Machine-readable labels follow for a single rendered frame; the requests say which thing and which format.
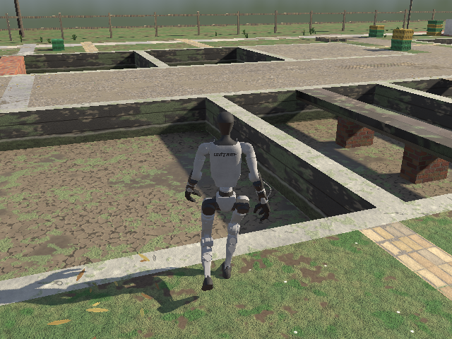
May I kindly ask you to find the robot left forearm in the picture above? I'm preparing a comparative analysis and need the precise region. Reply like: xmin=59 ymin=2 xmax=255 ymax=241
xmin=186 ymin=170 xmax=198 ymax=192

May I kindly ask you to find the robot left thigh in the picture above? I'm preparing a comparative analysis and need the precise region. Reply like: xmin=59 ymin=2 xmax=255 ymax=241
xmin=201 ymin=198 xmax=216 ymax=246

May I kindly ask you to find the robot right forearm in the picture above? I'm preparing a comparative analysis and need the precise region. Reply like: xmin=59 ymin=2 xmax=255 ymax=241
xmin=253 ymin=171 xmax=268 ymax=204

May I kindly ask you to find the right robot upper arm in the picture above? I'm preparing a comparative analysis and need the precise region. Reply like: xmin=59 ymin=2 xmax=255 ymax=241
xmin=240 ymin=142 xmax=260 ymax=182

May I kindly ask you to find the left robot upper arm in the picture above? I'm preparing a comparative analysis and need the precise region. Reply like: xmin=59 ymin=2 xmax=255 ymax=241
xmin=191 ymin=142 xmax=211 ymax=181

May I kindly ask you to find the robot left hand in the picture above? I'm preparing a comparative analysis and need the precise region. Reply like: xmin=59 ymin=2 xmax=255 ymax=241
xmin=185 ymin=189 xmax=201 ymax=202

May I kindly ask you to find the robot left foot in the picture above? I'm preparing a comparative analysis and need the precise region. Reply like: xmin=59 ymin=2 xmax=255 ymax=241
xmin=201 ymin=277 xmax=213 ymax=291

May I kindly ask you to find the robot right hand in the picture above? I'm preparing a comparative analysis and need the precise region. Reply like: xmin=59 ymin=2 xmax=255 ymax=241
xmin=254 ymin=202 xmax=270 ymax=221

